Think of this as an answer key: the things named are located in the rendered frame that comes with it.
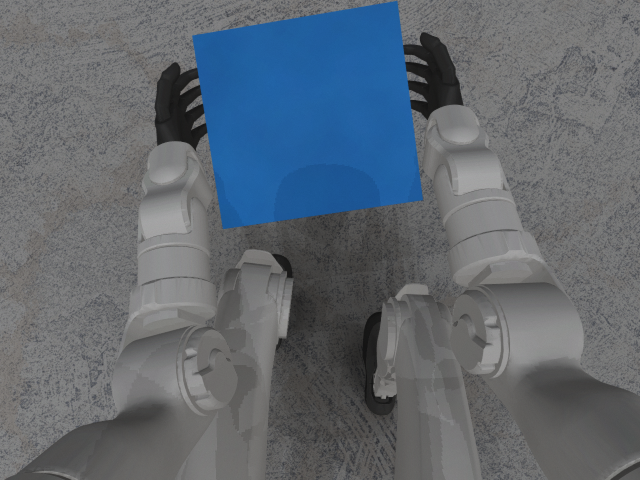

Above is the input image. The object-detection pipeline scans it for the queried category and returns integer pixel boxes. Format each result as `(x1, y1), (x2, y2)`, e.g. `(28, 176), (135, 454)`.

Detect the left robot foot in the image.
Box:
(272, 254), (292, 352)

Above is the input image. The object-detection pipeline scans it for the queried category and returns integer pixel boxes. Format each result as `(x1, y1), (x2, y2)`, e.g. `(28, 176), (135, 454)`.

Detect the right robot hand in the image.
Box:
(403, 32), (464, 120)

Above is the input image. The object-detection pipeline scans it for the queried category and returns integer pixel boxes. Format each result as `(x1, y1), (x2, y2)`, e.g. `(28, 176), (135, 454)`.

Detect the robot right forearm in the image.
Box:
(422, 105), (584, 355)

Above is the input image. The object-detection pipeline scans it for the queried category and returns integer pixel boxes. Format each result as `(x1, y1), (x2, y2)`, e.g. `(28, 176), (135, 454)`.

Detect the left robot hand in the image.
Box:
(155, 62), (208, 151)

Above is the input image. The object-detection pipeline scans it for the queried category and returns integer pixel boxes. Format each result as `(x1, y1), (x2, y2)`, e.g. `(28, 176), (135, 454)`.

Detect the right robot upper arm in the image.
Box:
(450, 282), (640, 480)

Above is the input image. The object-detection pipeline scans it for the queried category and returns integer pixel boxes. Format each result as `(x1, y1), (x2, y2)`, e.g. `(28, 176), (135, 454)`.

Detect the carton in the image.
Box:
(192, 1), (423, 229)

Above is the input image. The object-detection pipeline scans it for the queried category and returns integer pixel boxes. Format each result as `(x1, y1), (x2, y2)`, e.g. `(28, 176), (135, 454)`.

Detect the robot right shin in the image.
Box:
(373, 283), (452, 397)

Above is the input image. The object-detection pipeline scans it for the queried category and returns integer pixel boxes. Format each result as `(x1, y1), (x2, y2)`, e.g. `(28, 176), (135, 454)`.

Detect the left robot upper arm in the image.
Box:
(5, 324), (238, 480)

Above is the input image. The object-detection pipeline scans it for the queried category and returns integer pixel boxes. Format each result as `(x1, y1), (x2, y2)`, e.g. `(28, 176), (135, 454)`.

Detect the robot left forearm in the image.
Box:
(112, 141), (218, 406)

